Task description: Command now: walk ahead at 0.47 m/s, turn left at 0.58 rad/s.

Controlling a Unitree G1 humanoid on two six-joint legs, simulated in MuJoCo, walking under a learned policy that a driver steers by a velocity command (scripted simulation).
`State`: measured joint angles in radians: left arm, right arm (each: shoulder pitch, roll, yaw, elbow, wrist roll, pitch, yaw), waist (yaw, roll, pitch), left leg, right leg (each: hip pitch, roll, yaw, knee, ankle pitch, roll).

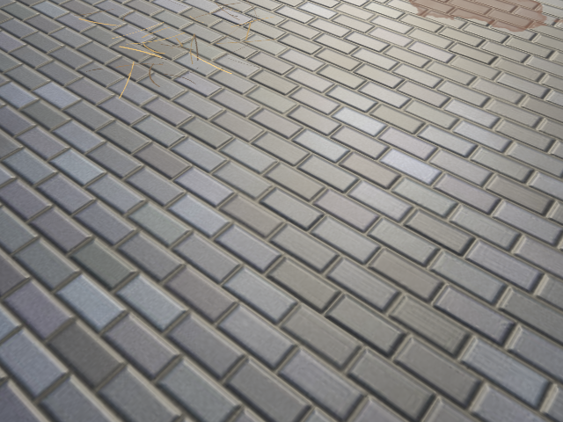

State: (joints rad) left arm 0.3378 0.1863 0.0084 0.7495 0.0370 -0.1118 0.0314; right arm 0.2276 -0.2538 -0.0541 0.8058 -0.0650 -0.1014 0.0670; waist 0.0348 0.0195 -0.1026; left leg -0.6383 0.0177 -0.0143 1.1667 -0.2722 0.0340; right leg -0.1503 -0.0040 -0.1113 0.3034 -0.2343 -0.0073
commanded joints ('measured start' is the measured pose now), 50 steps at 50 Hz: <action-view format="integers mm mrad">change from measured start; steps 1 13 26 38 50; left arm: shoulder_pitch -46 47 -55 11 -183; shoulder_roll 99 222 113 337 254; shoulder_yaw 28 86 78 155 122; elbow -55 98 12 -68 -188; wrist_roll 20 -70 -48 -27 -39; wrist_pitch -21 40 72 84 113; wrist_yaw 2 -9 -5 -40 7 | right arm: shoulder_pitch -105 76 -75 -31 -126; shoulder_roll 22 -156 -101 -107 -90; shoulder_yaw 17 -65 -40 -46 -37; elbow -57 -62 4 -21 -79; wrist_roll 19 81 39 51 59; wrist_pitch -5 47 -6 76 102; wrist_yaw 27 -32 -82 -116 -126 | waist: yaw -5 -213 12 37 -38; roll -73 -97 45 -221 -116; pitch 52 -11 108 -67 -68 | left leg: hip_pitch -185 593 369 321 75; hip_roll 78 -42 207 82 -15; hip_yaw -3 76 111 227 -88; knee -136 -580 -974 -129 -218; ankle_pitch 124 197 597 219 -67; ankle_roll -30 133 151 -53 -111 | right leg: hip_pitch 121 -22 -463 88 -94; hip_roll -264 -208 -124 -160 -139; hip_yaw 128 -58 173 318 477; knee -194 344 702 177 29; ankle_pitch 330 765 152 780 169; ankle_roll -223 -62 20 -184 -223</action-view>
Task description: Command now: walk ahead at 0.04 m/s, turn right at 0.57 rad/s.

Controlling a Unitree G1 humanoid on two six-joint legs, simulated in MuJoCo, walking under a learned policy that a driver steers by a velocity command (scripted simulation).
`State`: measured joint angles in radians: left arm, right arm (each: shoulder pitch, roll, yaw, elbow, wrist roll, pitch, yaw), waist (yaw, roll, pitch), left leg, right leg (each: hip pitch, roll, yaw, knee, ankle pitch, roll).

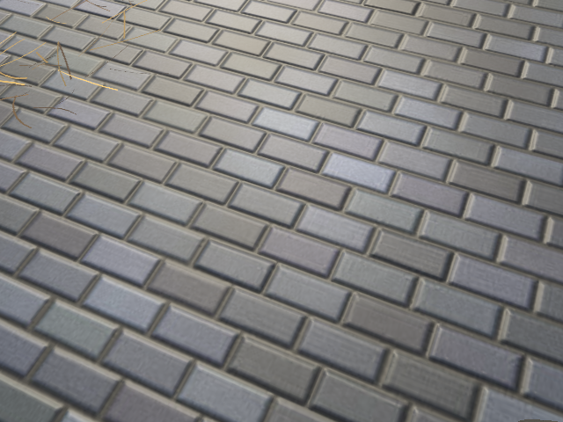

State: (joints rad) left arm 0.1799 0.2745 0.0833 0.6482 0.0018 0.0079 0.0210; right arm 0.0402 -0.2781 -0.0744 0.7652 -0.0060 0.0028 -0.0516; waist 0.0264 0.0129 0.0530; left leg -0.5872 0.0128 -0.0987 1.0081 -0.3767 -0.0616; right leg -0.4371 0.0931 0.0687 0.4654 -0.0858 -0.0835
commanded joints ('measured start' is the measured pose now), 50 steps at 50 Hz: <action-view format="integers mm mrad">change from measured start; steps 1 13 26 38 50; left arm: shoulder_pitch -31 -23 -67 -33 -42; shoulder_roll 165 109 54 128 82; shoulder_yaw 48 35 0 22 26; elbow -93 -178 -137 -84 -34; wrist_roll -4 -29 -9 16 1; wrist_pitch -2 28 34 0 14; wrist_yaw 20 13 -13 19 17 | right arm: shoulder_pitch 52 154 119 133 247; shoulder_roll -68 -244 -157 -116 -207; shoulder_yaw -17 -67 -36 -13 -61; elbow -42 -33 -81 -73 -125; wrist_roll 1 -36 11 20 15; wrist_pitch -1 -28 8 11 38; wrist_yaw -7 31 16 35 55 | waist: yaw -25 -4 -69 -17 -41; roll -119 336 196 -224 142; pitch -216 -134 -146 -82 -123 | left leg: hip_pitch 32 457 454 132 507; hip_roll -13 361 240 23 125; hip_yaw -7 -409 -37 111 -84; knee -88 -717 -636 -199 -601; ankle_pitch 51 424 551 -89 495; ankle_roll -18 299 282 14 162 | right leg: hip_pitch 179 -219 23 306 11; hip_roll -229 94 -78 -378 -246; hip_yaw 310 66 -73 141 -201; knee -137 378 301 -90 367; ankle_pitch -47 -532 -369 189 -185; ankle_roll -140 57 152 -117 83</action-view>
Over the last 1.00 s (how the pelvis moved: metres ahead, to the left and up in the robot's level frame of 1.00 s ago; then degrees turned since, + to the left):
0.41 0.04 -0.01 -14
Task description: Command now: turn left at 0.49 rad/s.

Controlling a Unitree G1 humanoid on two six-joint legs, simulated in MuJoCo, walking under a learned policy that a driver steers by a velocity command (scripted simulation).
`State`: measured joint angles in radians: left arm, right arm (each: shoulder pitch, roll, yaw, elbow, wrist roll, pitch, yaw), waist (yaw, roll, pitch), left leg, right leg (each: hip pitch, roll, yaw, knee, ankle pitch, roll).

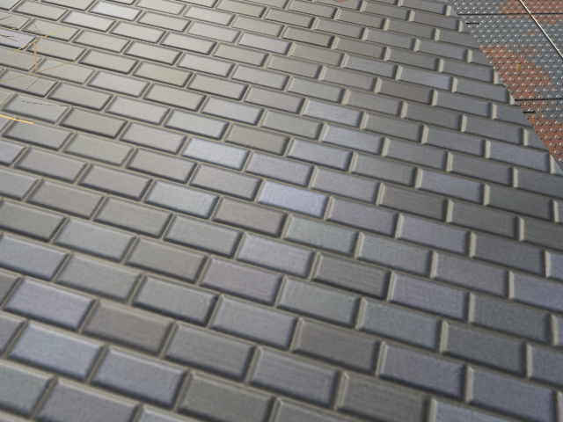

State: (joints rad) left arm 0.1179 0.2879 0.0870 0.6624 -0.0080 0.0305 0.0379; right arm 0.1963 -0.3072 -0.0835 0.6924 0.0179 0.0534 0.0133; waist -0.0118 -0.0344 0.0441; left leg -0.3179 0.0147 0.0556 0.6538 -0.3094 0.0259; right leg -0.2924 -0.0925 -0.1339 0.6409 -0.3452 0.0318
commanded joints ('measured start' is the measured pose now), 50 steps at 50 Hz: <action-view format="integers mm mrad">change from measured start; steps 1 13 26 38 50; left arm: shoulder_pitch -82 -106 -107 208 232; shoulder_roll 43 95 98 127 113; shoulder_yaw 5 28 7 0 1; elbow -120 -49 -26 45 44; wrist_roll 33 7 -12 -14 -10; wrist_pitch -13 -85 -162 -114 -82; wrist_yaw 8 -19 -67 -41 -23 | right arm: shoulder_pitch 95 106 147 -58 67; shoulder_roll -273 -152 -136 -58 -158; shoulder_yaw -64 -23 -15 20 -31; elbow -92 -98 -61 -150 -131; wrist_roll -38 -9 1 -34 -18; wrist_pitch -29 -85 -89 -168 -181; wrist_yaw -11 -50 -19 -1 -13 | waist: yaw -31 -32 -42 45 -101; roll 400 154 184 -67 -41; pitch -104 -56 -29 -18 -213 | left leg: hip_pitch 251 273 161 -402 377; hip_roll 371 169 157 24 68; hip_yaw -642 -472 -491 -103 -188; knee -321 -460 -354 248 -185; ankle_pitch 640 -113 10 26 224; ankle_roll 300 191 182 -58 51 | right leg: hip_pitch -385 -433 -78 255 29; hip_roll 113 77 97 -66 39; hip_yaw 58 223 153 515 464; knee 436 202 -186 -441 25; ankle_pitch -364 166 200 303 435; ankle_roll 36 35 -40 -286 -120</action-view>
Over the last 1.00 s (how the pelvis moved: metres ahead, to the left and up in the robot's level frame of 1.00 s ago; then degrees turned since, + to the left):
0.02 0.05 -0.01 -6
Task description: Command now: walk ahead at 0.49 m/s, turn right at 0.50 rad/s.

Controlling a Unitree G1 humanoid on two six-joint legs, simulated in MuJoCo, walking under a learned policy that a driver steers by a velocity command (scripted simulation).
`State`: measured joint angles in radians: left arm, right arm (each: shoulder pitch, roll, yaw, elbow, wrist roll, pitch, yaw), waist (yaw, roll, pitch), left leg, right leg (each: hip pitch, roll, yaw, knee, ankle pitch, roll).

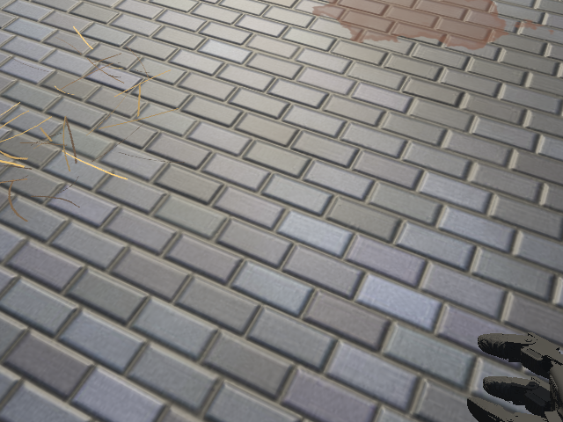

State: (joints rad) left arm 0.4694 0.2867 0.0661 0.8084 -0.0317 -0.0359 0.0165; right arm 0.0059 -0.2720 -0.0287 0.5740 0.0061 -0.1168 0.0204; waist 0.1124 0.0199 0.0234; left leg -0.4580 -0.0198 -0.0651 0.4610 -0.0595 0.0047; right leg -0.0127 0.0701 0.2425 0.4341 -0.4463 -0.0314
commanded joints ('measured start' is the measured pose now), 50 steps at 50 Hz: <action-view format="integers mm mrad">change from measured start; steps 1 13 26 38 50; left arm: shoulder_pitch -20 -262 -44 -233 -179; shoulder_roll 20 57 276 108 190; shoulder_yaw -6 -1 81 19 34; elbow -123 -198 -198 -126 -41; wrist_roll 16 13 10 52 18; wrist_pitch -23 7 18 -76 -10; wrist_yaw -1 -31 -36 -33 9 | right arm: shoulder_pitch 392 211 384 236 156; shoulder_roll -276 -140 -108 -102 -105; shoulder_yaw -104 -74 -43 -41 -42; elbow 6 107 147 142 49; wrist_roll -25 -11 -18 20 -10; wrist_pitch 2 -3 48 64 39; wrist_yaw -27 -18 -31 -20 47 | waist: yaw -220 -124 0 -109 -123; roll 140 36 -193 -58 -106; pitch -371 26 -262 4 -38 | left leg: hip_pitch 866 348 -8 -222 -38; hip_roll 349 272 149 154 -10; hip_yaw -412 10 266 -50 133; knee -7 -324 646 530 108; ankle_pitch -161 93 -70 8 -18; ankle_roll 195 197 11 -42 71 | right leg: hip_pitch -521 -695 317 -132 120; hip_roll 8 -196 -260 -267 -306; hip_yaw -34 -145 77 -217 -352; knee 585 537 107 -289 12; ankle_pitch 160 328 332 570 1202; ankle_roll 3 51 -234 -183 -91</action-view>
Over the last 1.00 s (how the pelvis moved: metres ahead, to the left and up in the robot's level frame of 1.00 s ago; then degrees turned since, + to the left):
0.33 0.06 0.00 4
